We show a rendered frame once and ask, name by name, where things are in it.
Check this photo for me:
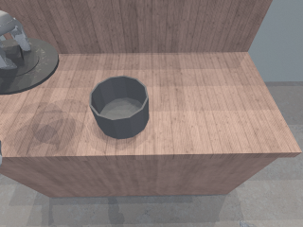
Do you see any table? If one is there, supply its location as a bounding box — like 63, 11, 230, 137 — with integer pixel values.
0, 0, 302, 198

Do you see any lid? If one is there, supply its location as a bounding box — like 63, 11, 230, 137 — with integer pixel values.
0, 38, 60, 96

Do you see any knob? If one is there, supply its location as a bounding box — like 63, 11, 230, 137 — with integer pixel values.
2, 44, 24, 63

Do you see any left robot hand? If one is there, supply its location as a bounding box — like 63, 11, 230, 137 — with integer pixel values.
0, 10, 31, 70

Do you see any pot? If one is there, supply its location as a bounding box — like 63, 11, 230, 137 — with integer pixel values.
89, 75, 150, 139

